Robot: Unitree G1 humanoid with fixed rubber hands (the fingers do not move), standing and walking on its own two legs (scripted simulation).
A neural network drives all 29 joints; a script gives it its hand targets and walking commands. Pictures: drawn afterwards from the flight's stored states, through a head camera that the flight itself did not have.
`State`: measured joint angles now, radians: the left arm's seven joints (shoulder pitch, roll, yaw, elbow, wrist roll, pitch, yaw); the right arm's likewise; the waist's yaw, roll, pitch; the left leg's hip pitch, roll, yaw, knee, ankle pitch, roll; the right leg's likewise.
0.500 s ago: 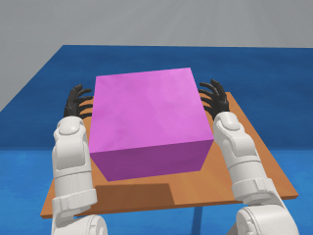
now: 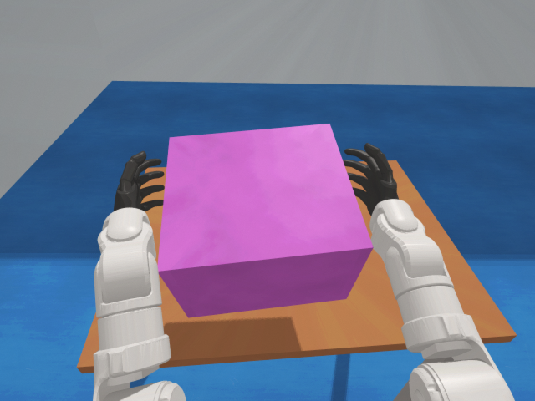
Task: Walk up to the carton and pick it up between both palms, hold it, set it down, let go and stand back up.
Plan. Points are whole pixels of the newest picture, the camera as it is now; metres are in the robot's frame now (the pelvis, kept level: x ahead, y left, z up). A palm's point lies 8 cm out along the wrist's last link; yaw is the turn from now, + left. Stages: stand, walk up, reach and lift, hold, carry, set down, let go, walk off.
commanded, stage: hold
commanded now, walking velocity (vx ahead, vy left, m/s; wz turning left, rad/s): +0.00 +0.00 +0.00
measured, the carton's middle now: (259, 219) +0.38 +0.00 +0.11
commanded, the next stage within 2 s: set down in 1.60 s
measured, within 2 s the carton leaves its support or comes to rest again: neither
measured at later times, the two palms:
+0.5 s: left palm (128, 206) +0.35 +0.18 +0.18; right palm (373, 194) +0.35 -0.17 +0.18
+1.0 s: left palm (139, 200) +0.35 +0.17 +0.19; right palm (384, 191) +0.35 -0.18 +0.18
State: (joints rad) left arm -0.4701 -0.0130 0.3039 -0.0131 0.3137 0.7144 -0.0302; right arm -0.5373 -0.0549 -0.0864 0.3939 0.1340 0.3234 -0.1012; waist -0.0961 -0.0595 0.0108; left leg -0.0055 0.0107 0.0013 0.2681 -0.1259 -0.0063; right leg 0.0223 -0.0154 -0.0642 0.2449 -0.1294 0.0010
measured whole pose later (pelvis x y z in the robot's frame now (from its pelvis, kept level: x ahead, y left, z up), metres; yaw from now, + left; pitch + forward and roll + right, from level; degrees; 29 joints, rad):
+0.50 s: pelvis +0.00 -0.01 +0.00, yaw +0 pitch -8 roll +0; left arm -0.51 0.02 0.35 0.07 0.31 0.66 -0.05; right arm -0.56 -0.02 -0.07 0.42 0.13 0.30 -0.16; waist -0.10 -0.06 0.01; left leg -0.01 0.02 -0.01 0.28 -0.13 -0.02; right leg 0.03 0.00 -0.07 0.24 -0.13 -0.01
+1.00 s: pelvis -0.01 -0.01 +0.00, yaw -1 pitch -6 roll +0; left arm -0.57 0.00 0.33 0.11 0.32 0.69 -0.02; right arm -0.63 -0.05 -0.13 0.50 0.10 0.31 -0.10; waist -0.08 -0.06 0.00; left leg -0.04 0.02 0.01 0.25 -0.10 -0.02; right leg -0.03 0.00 -0.06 0.26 -0.12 -0.01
